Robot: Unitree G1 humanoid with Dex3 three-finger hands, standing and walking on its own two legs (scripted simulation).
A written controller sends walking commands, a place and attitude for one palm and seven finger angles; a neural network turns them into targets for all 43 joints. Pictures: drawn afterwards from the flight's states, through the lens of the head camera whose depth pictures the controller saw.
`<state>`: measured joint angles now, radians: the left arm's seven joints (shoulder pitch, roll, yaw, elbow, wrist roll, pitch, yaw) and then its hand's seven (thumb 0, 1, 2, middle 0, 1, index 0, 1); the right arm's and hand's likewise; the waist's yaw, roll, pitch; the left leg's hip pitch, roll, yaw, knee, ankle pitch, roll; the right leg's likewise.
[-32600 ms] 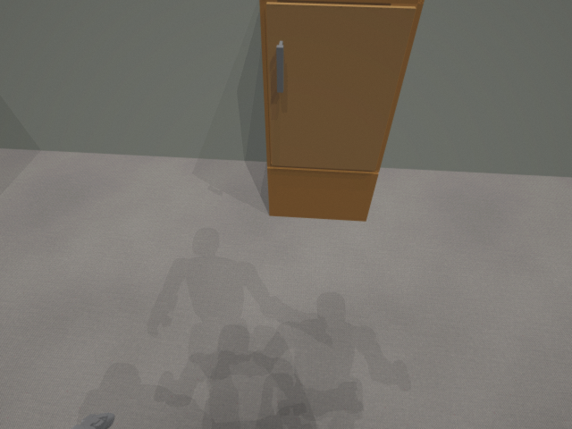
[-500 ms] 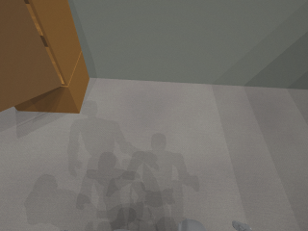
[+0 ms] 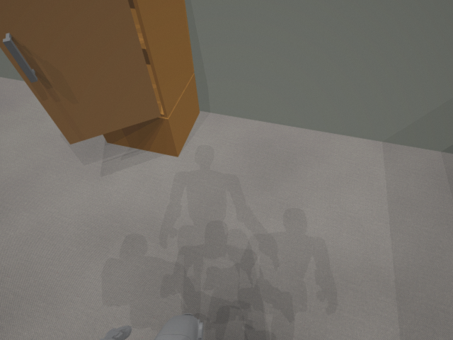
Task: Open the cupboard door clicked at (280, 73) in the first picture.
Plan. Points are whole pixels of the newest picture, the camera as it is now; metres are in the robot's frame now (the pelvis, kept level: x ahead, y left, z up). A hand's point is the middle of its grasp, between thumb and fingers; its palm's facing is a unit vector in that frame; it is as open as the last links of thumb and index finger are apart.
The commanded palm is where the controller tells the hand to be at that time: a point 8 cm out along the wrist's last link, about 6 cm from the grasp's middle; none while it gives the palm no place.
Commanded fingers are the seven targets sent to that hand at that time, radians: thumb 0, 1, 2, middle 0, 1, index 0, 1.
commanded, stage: turn to face it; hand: left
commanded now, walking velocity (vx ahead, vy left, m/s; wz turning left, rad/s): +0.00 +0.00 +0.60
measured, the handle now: (21, 58) +0.91 +0.68 -0.01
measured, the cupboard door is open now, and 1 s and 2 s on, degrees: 40 40 40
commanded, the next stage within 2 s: take the last steps up to it in 0.70 s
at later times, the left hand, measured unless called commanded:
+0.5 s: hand out of the picture +0.02 +0.27 -0.16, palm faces +0.29 -0.93 -0.24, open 7.4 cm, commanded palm none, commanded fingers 0.00 0.90 0.90 -0.20 -0.30 -0.20 -0.30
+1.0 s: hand out of the picture -0.07 +0.19 -0.17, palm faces +0.49 -0.85 -0.20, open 7.3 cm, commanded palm none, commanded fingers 0.00 0.90 0.90 -0.20 -0.30 -0.20 -0.30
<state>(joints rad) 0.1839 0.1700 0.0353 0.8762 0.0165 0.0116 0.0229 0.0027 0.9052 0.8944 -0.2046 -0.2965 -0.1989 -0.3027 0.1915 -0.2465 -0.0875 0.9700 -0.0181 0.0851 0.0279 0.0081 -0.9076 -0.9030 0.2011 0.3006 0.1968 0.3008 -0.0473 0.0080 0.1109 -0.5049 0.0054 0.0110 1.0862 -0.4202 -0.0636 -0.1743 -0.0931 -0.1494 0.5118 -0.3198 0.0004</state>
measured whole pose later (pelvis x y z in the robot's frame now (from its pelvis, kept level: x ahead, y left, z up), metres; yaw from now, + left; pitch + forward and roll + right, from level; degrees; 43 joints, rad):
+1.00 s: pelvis +0.00 +0.02 +0.00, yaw +26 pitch -1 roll +1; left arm 0.30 0.17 0.05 1.00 0.03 -0.02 0.01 0.00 0.92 0.89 -0.20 -0.30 -0.20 -0.30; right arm 0.20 -0.20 -0.06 1.05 -0.02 0.05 0.02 0.01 -0.91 -0.90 0.20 0.30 0.20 0.30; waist 0.03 -0.02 0.07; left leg -0.35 0.02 0.04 0.78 -0.44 -0.03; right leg -0.14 -0.08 -0.16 0.47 -0.31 0.00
